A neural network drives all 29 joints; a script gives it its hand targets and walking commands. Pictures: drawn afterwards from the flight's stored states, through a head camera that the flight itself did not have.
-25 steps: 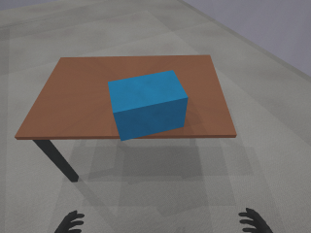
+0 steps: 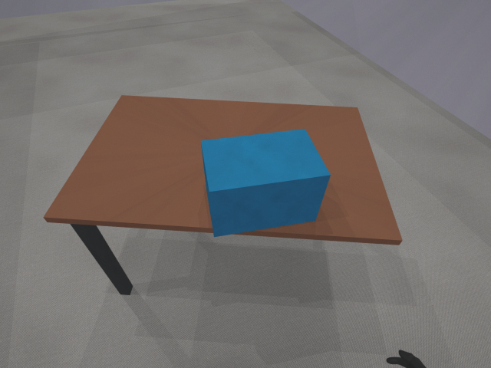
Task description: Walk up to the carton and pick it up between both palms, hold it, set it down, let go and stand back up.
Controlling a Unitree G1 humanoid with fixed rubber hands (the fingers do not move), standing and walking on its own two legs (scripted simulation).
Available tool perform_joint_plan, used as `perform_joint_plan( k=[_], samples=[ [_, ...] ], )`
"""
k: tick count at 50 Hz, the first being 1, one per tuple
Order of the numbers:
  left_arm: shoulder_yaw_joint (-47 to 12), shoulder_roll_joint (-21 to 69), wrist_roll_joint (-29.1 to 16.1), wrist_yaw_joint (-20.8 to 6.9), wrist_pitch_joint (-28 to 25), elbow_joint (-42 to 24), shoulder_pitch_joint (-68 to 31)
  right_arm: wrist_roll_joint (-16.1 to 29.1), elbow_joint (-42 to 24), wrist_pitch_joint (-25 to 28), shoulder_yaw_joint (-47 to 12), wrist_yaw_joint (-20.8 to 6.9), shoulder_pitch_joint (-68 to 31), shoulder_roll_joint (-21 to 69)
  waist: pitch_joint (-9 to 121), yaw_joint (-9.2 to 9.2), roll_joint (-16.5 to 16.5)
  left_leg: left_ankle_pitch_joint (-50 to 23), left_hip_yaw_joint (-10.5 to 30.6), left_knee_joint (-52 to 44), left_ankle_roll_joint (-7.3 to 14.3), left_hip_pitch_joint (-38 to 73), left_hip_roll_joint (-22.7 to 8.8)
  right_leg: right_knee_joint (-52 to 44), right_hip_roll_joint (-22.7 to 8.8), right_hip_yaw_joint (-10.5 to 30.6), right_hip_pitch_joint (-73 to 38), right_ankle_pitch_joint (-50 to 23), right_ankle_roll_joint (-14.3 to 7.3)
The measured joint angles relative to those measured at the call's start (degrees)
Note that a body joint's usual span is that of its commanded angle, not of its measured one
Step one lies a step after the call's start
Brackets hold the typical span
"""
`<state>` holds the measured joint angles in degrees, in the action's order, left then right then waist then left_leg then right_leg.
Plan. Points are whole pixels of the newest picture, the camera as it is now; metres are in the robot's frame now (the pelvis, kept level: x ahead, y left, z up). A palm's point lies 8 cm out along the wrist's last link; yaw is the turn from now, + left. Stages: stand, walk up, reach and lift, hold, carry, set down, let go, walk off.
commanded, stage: walk up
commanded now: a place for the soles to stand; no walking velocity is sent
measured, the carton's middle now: (260, 182) +0.58 -0.01 -0.09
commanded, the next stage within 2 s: reach and lift in 1.96 s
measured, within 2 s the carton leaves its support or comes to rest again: neither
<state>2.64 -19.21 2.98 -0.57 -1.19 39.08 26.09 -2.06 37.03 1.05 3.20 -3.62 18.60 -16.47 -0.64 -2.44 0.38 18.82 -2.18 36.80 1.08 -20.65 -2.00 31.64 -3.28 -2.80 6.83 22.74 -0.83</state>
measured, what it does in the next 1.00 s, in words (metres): walks ahead: right foot, then left foot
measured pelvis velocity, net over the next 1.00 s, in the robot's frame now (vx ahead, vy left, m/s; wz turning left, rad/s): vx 0.17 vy -0.01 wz -0.01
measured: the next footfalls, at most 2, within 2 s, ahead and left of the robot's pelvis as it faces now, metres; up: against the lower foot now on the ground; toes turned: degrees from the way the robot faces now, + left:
right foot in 0.44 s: +0.22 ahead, -0.12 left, +0.00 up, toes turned +4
left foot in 0.66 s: +0.19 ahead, +0.12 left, +0.00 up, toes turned +5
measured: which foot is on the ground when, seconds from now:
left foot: down 0.00-0.44, up 0.46-0.64, down 0.66-1.00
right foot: down 0.00-0.02, up 0.04-0.42, down 0.44-1.00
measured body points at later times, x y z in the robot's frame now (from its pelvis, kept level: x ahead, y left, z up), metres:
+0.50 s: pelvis +0.12 -0.01 -0.01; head +0.15 -0.02 +0.44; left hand +0.28 +0.23 -0.11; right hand +0.13 -0.28 -0.14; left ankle +0.07 +0.11 -0.71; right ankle +0.21 -0.13 -0.73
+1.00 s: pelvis +0.17 -0.01 +0.00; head +0.18 +0.00 +0.45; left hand +0.29 +0.26 -0.10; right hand +0.32 -0.27 -0.08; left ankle +0.14 +0.12 -0.73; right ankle +0.21 -0.13 -0.73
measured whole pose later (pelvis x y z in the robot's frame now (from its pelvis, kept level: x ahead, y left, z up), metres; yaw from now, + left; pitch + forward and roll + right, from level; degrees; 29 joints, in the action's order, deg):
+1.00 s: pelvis +0.17 -0.01 +0.00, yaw +0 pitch -1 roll +0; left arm -0.1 -17.9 0.0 -1.1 0.6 39.3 13.8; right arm 0.3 33.6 0.3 0.5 -0.5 14.3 -17.1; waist -2.4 -1.3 0.6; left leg 20.1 -0.6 33.1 -0.8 -11.9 -1.4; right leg 32.2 -2.6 -3.7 17.8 13.1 0.6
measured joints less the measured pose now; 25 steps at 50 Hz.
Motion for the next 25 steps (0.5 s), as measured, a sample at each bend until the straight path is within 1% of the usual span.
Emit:
perform_joint_plan(
  k=[1,2,3,4,5,6,8,11,14,18,20,21,22,23,25],
  samples=[
    [0.26,-0.39,-0.17,-0.17,0.13,0.51,0.45,-0.21,-0.45,0.68,0.22,0.23,0.26,0.09,-0.36,0.18,0.54,-3.92,-0.46,-0.86,0.25,0.54,0.58,2.66,-0.81,0.38,0.56,2.08,-0.17],
    [0.47,-0.53,-0.3,-0.35,0.33,0.97,0.74,-0.64,-0.75,1.27,0.28,0.7,0.39,0.26,-0.86,0.44,1.35,-5.22,-1.3,0.57,0.6,0.37,1.34,7.61,-1.59,1.19,2.2,4.23,-0.58],
    [0.56,-0.3,-0.42,-0.46,0.77,1.22,0.96,-1.07,-0.9,1.59,0.15,1.35,0.69,0.34,-1.14,0.86,1.71,-4.04,-1.91,2.24,0.95,0.24,1.68,13.75,-1.11,2.61,4.65,6.66,-0.6],
    [0.44,0.03,-0.32,-0.44,1.38,1.15,1.04,-1.12,-0.83,1.62,-0.04,2.02,1.31,0.35,-1.16,1.25,1.67,0.0,-1.6,2.51,1.46,0.82,1.87,19.94,0.02,3.65,7.43,8.05,-0.5],
    [0.29,0.18,-0.17,-0.44,1.91,0.84,0.77,-0.96,-0.45,1.49,-0.18,2.6,2.01,0.51,-1.37,1.68,1.82,1.12,-1.55,1.97,1.76,1.55,1.94,25.34,0.95,4.1,10.18,7.75,-0.34],
    [0.19,0.23,-0.09,-0.45,2.18,0.42,0.16,-0.85,-0.05,1.35,-0.36,3.03,2.78,0.75,-1.92,2.09,2.17,0.21,-1.78,1.33,1.72,2.44,1.98,29.35,1.5,4.2,12.61,6.45,-0.14],
    [0.15,0.3,-0.11,-0.63,2.01,-0.48,-1.21,-0.91,0.79,1.1,-0.72,3.6,4.5,1.06,-2.79,2.89,2.97,-1.59,-2.34,-1.02,1.42,4.76,2.13,32.12,1.54,3.6,16.58,3.0,0.31],
    [0.25,0.61,-0.13,-1.28,1.73,-1.75,-2.93,-0.93,2.26,1.19,-0.88,3.94,6.78,1.0,-3.08,4.11,3.61,-2.51,-2.9,-5.16,1.48,8.24,2.4,29.67,0.66,2.95,20.74,-1.0,1.33],
    [0.21,1.16,-0.13,-1.76,1.8,-2.53,-5.03,-0.71,3.38,1.68,-0.91,4.08,8.45,0.86,-3.31,5.06,3.67,-2.58,-3.2,-8.4,1.32,11.21,2.55,23.78,-0.62,2.75,22.86,-4.57,1.95],
    [-0.35,2.61,-0.35,-1.43,1.38,-3.22,-8.6,-0.1,3.35,1.43,-1.37,3.92,9.35,0.54,-4.5,6.05,2.67,-1.0,-3.12,-8.71,0.33,13.19,2.24,12.84,-1.47,2.22,21.96,-9.64,1.53],
    [-0.66,3.38,-0.46,-1.0,1.04,-3.52,-10.3,0.45,2.87,0.87,-1.7,3.75,9.28,0.38,-5.2,6.32,1.87,1.33,-2.87,-6.02,-0.28,13.05,1.78,8.13,-0.65,1.92,19.6,-13.03,0.95],
    [-0.81,3.61,-0.56,-0.77,0.77,-3.77,-10.89,0.74,2.56,0.5,-1.97,3.66,9.27,0.3,-5.34,6.25,1.58,2.98,-2.71,-3.85,-0.65,12.66,1.53,5.12,-0.08,1.68,17.64,-15.92,0.49],
    [-0.97,3.75,-0.61,-0.51,0.44,-4.02,-11.33,0.99,2.14,0.16,-2.24,3.55,9.27,0.17,-5.3,5.96,1.26,4.99,-2.55,-1.04,-1.03,11.9,1.22,2.76,0.33,1.54,15.67,-15.71,0.42],
    [-1.12,4.25,-0.5,-0.19,0.23,-3.9,-12.13,1.21,1.86,-0.22,-2.39,3.45,8.46,-0.13,-5.77,5.43,-0.05,6.72,-2.07,2.96,-1.08,10.37,0.09,3.45,1.32,1.11,15.62,-13.16,0.68],
    [-1.78,4.51,-0.94,0.46,0.55,-4.11,-13.36,1.18,0.84,-1.34,-2.71,3.8,6.58,-0.12,-6.75,4.68,-1.21,12.96,-0.21,12.47,-1.27,6.59,0.0,6.47,1.93,0.61,16.33,-10.63,0.38]
  ],
)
